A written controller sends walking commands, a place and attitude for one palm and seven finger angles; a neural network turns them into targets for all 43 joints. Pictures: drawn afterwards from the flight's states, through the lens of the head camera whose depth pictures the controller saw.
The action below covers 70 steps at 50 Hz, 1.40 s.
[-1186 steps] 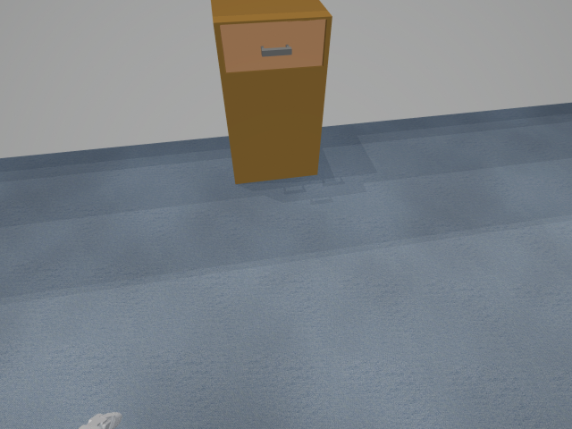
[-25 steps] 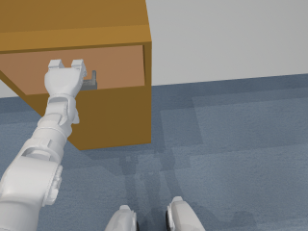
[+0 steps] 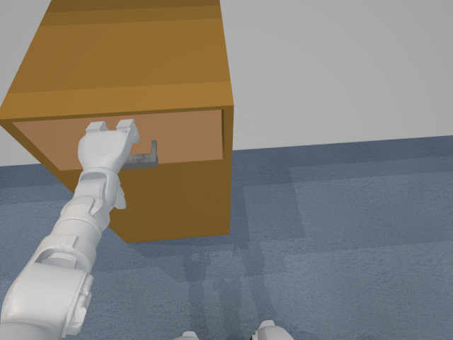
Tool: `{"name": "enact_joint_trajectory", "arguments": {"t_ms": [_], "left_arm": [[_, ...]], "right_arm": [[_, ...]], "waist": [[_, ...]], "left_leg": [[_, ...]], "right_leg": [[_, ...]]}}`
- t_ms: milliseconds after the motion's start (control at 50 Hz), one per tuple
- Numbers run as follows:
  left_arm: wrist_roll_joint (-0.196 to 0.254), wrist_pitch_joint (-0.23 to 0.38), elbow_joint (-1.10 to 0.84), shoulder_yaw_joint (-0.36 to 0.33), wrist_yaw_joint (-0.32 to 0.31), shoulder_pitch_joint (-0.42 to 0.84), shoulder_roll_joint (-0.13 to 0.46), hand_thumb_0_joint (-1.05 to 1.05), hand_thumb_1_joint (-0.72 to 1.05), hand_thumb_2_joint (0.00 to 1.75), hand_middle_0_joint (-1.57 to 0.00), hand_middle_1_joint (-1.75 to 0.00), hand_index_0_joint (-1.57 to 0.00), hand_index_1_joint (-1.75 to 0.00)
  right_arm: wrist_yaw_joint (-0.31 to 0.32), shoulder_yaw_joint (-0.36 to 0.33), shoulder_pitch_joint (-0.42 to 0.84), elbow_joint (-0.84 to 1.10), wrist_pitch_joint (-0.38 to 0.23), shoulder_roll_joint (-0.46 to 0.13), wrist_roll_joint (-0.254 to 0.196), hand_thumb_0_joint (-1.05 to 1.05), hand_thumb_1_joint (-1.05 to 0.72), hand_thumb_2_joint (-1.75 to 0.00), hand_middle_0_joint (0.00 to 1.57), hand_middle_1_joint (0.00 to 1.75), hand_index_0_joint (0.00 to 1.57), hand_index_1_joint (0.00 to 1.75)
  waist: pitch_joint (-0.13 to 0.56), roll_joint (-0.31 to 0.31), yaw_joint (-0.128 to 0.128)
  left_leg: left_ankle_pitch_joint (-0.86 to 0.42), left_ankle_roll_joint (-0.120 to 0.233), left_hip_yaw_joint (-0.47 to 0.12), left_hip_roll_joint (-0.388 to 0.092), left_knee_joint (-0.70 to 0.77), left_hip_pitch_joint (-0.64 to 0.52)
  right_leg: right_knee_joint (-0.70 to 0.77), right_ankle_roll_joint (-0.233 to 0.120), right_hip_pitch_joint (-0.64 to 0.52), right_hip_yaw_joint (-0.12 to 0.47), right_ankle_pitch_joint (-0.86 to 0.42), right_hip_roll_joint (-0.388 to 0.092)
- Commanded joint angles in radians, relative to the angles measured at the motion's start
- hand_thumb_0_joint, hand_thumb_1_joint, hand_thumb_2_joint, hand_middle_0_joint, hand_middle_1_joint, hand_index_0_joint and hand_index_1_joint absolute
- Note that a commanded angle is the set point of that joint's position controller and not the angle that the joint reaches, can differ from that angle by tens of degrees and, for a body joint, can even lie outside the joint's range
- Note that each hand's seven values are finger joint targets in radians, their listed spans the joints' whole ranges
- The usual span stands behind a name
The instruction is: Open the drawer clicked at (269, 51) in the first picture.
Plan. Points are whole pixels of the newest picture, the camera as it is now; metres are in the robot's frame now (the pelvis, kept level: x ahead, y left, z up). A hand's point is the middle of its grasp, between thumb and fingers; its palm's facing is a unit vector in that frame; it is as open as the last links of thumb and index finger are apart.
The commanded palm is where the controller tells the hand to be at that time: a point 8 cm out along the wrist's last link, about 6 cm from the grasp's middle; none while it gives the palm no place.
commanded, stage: lift the fingers back up to retry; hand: left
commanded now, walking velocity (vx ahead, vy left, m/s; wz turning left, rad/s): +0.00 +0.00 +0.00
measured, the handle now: (130, 154) +0.49 +0.20 -0.03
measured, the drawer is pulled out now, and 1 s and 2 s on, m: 0.00 0.00 0.00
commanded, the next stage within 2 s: re-aim the fingers above the handle in 0.22 s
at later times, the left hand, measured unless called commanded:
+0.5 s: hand (118, 161) +0.44 +0.20 +0.02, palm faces -0.04 -0.04 -1.00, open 13.8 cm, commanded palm +0.42 +0.20 +0.08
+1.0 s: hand (112, 162) +0.44 +0.21 +0.02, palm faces -0.06 -0.01 -1.00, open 13.8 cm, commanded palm +0.42 +0.21 +0.08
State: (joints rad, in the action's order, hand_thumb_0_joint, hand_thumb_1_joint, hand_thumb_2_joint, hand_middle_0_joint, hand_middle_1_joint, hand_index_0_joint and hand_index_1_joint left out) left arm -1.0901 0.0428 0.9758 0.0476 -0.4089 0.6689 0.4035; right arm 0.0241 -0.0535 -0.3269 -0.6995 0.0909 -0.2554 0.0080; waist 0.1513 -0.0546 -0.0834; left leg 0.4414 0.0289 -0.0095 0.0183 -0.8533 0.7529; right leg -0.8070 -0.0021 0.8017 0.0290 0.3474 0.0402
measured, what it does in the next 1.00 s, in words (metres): stands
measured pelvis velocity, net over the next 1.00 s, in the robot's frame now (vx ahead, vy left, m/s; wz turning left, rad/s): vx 0.00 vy -0.01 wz -0.01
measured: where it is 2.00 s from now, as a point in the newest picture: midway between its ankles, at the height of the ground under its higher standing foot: outside the picture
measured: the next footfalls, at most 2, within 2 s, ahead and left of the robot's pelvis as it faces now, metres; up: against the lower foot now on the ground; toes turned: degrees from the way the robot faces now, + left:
none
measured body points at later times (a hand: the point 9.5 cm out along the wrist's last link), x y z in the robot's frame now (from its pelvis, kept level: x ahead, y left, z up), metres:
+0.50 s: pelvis +0.02 +0.00 +0.01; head +0.09 -0.01 +0.46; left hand +0.44 +0.20 +0.07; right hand +0.10 -0.26 -0.12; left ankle -0.03 +0.10 -0.70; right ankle +0.01 -0.12 -0.70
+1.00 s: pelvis +0.00 -0.01 +0.01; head +0.08 -0.02 +0.45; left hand +0.44 +0.21 +0.07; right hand +0.04 -0.28 -0.12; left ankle -0.03 +0.10 -0.70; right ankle +0.01 -0.12 -0.70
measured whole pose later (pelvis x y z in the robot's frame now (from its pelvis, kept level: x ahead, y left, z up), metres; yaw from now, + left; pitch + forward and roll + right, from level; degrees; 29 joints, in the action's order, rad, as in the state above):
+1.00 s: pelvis +0.00 -0.01 +0.01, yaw +0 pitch +17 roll +0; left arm -1.09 0.04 0.99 0.05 -0.37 0.66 0.42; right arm 0.03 -0.07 -0.33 -0.70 0.09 -0.26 0.00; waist 0.13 -0.04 -0.07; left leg 0.40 0.02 0.00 0.01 -0.76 0.66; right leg -0.74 -0.01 0.72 0.04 0.31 0.04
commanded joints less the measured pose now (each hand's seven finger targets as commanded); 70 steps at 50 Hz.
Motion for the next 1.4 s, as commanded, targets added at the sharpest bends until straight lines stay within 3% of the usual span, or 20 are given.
{"name": "enact_joint_trajectory", "arguments": {"t_ms": [0,180,220,320,340,360,460,480,560,600,680,740,820,880,960,1020,1080,1180,1360,1380], "left_arm": [[0.019,-0.005,-0.307,-0.091,-0.061,0.469,0.278,0.00,-0.50,0.30,-0.30,-1.20,-0.30,-1.20],[0.011,-0.012,-0.306,-0.038,-0.027,0.339,0.183,0.00,-0.50,0.30,-0.30,-1.20,-0.30,-1.20],[0.011,-0.024,-0.282,-0.025,-0.018,0.328,0.166,0.00,-0.50,0.30,-0.30,-1.20,-0.30,-1.20],[0.001,-0.034,-0.271,-0.011,0.002,0.322,0.158,0.00,-0.50,0.30,-0.30,-1.20,-0.30,-1.20],[0.004,-0.034,-0.277,0.038,0.006,0.340,0.101,0.00,-0.50,0.30,-0.30,-1.20,-0.30,-1.20],[0.011,-0.027,-0.288,0.032,0.009,0.351,0.099,0.00,-0.50,0.30,-0.30,-1.20,-0.30,-1.20],[-0.003,-0.005,-0.298,-0.027,-0.006,0.384,0.175,0.00,-0.50,0.30,-0.30,-1.20,-0.30,-1.20],[-0.010,-0.003,-0.301,-0.002,-0.014,0.402,0.148,0.00,-0.50,0.30,-0.30,-1.20,-0.30,-1.20],[-0.015,-0.028,-0.220,-0.083,-0.042,0.385,0.236,0.00,-0.50,0.30,-0.30,-1.20,-0.30,-1.20],[-0.016,-0.048,-0.191,-0.062,-0.046,0.387,0.223,0.00,-0.50,0.30,-0.30,-1.20,-0.30,-1.20],[-0.013,-0.063,-0.156,-0.099,-0.030,0.375,0.290,0.00,-0.50,0.30,-0.30,-1.20,-0.30,-1.20],[-0.008,-0.063,-0.158,-0.062,-0.021,0.400,0.248,0.00,-0.50,0.30,-0.30,-1.20,-0.30,-1.20],[0.002,-0.043,-0.141,-0.069,-0.004,0.381,0.263,0.00,-0.50,0.30,-0.30,-1.20,-0.30,-1.20],[0.003,-0.005,-0.182,-0.079,0.002,0.396,0.276,0.00,-0.50,0.30,-0.30,-1.20,-0.30,-1.20],[0.000,0.032,-0.205,-0.017,-0.006,0.422,0.185,0.00,-0.50,0.30,-0.30,-1.20,-0.30,-1.20],[-0.003,0.042,-0.214,-0.050,-0.029,0.419,0.216,0.00,-0.50,0.30,-0.30,-1.20,-0.30,-1.20],[-0.009,0.032,-0.207,-0.064,-0.055,0.452,0.239,0.00,-0.50,0.30,-0.30,-1.20,-0.30,-1.20],[-0.024,-0.019,-0.193,-0.041,-0.083,0.486,0.205,0.00,-0.50,0.30,-0.30,-1.20,-0.30,-1.20],[0.009,-0.061,-0.160,-0.026,-0.011,0.385,0.176,0.00,-0.50,0.30,-0.30,-1.20,-0.30,-1.20],[0.004,-0.059,-0.153,-0.002,-0.006,0.382,0.153,0.00,-0.50,0.30,-0.30,-1.20,-0.30,-1.20]], "right_arm": [[0.004,-0.058,-0.076,0.078,-0.014,-0.140,0.001,0.00,-0.90,-0.90,0.20,0.30,0.20,0.30],[-0.008,-0.063,-0.050,0.089,0.000,-0.126,0.000,0.00,-0.90,-0.90,0.20,0.30,0.20,0.30],[-0.011,-0.063,-0.043,0.085,0.003,-0.128,-0.001,0.00,-0.90,-0.90,0.20,0.30,0.20,0.30],[-0.009,-0.058,-0.026,0.098,0.011,-0.126,-0.004,0.00,-0.90,-0.90,0.20,0.30,0.20,0.30],[-0.010,-0.060,-0.023,0.099,0.008,-0.122,-0.003,0.00,-0.90,-0.90,0.20,0.30,0.20,0.30],[-0.011,-0.061,-0.024,0.101,0.005,-0.120,-0.003,0.00,-0.90,-0.90,0.20,0.30,0.20,0.30],[-0.004,-0.059,-0.021,0.099,0.004,-0.121,0.003,0.00,-0.90,-0.90,0.20,0.30,0.20,0.30],[-0.005,-0.058,-0.021,0.100,0.001,-0.116,0.002,0.00,-0.90,-0.90,0.20,0.30,0.20,0.30],[-0.003,-0.051,-0.015,0.087,0.002,-0.124,0.006,0.00,-0.90,-0.90,0.20,0.30,0.20,0.30],[-0.002,-0.048,-0.015,0.089,0.000,-0.124,0.002,0.00,-0.90,-0.90,0.20,0.30,0.20,0.30],[0.005,-0.045,-0.023,0.088,0.001,-0.133,-0.002,0.00,-0.90,-0.90,0.20,0.30,0.20,0.30],[0.007,-0.047,-0.031,0.089,-0.005,-0.134,-0.006,0.00,-0.90,-0.90,0.20,0.30,0.20,0.30],[0.015,-0.046,-0.038,0.091,-0.012,-0.136,-0.010,0.00,-0.90,-0.90,0.20,0.30,0.20,0.30],[0.017,-0.052,-0.045,0.091,-0.022,-0.137,-0.008,0.00,-0.90,-0.90,0.20,0.30,0.20,0.30],[0.013,-0.062,-0.054,0.083,-0.040,-0.130,-0.006,0.00,-0.90,-0.90,0.20,0.30,0.20,0.30],[0.009,-0.064,-0.059,0.073,-0.042,-0.133,-0.002,0.00,-0.90,-0.90,0.20,0.30,0.20,0.30],[0.004,-0.061,-0.060,0.063,-0.043,-0.135,-0.001,0.00,-0.90,-0.90,0.20,0.30,0.20,0.30],[-0.009,-0.061,-0.056,0.060,-0.040,-0.133,0.003,0.00,-0.90,-0.90,0.20,0.30,0.20,0.30],[-0.004,-0.053,-0.039,0.089,-0.023,-0.134,-0.007,0.00,-0.90,-0.90,0.20,0.30,0.20,0.30],[-0.001,-0.053,-0.039,0.090,-0.024,-0.132,-0.009,0.00,-0.90,-0.90,0.20,0.30,0.20,0.30]], "waist": [[0.465,-0.040,0.001],[0.424,-0.001,0.020],[0.372,0.023,0.013],[0.363,0.031,0.018],[0.352,0.035,0.003],[0.354,0.029,0.005],[0.376,0.019,0.019],[0.374,0.006,0.013],[0.356,0.044,0.029],[0.348,0.046,0.023],[0.373,0.062,0.034],[0.350,0.063,0.018],[0.347,0.083,0.018],[0.381,0.042,0.021],[0.351,0.026,-0.007],[0.374,0.024,0.001],[0.363,0.012,0.000],[0.391,-0.011,0.001],[0.367,0.065,0.017],[0.338,0.083,0.005]], "left_leg": [[-0.543,0.001,0.004,0.000,0.098,-0.330],[-0.687,-0.006,0.005,-0.008,0.115,-0.372],[-0.645,-0.005,0.013,-0.008,0.125,-0.351],[-0.590,-0.002,0.020,0.000,0.139,-0.335],[-0.579,-0.002,0.018,0.000,0.139,-0.345],[-0.587,-0.002,0.016,-0.001,0.140,-0.348],[-0.555,-0.003,0.012,0.006,0.138,-0.338],[-0.547,-0.004,0.011,0.006,0.137,-0.334],[-0.466,0.000,0.025,0.014,0.146,-0.264],[-0.422,0.003,0.035,0.018,0.154,-0.241],[-0.407,0.007,0.044,0.020,0.160,-0.216],[-0.380,0.009,0.048,0.017,0.166,-0.216],[-0.341,0.013,0.048,0.018,0.171,-0.199],[-0.358,0.013,0.045,0.017,0.164,-0.221],[-0.354,0.010,0.033,0.011,0.153,-0.246],[-0.359,0.009,0.028,0.012,0.145,-0.255],[-0.354,0.006,0.022,0.014,0.147,-0.236],[-0.400,-0.001,0.017,0.007,0.143,-0.279],[-0.429,0.006,0.029,0.007,0.165,-0.270],[-0.406,0.008,0.028,0.006,0.167,-0.263]], "right_leg": [[0.082,-0.039,-0.319,-0.041,-0.397,0.015],[0.096,-0.038,-0.351,-0.042,-0.476,0.011],[0.108,-0.038,-0.347,-0.043,-0.466,0.010],[0.115,-0.041,-0.370,-0.039,-0.454,0.007],[0.120,-0.040,-0.355,-0.042,-0.442,0.008],[0.120,-0.043,-0.358,-0.042,-0.438,0.006],[0.108,-0.045,-0.363,-0.036,-0.421,0.007],[0.105,-0.045,-0.347,-0.038,-0.409,0.007],[0.107,-0.045,-0.377,-0.028,-0.386,0.005],[0.115,-0.041,-0.384,-0.023,-0.371,0.003],[0.119,-0.037,-0.425,-0.010,-0.383,0.000],[0.132,-0.034,-0.406,-0.014,-0.357,-0.001],[0.142,-0.031,-0.414,-0.005,-0.330,-0.002],[0.134,-0.034,-0.408,-0.001,-0.339,-0.001],[0.137,-0.039,-0.337,-0.013,-0.298,0.004],[0.129,-0.039,-0.325,-0.014,-0.294,0.007],[0.119,-0.041,-0.314,-0.021,-0.280,0.007],[0.106,-0.045,-0.287,-0.039,-0.281,0.014],[0.129,-0.041,-0.374,-0.029,-0.352,0.008],[0.135,-0.037,-0.356,-0.030,-0.336,0.008]]}}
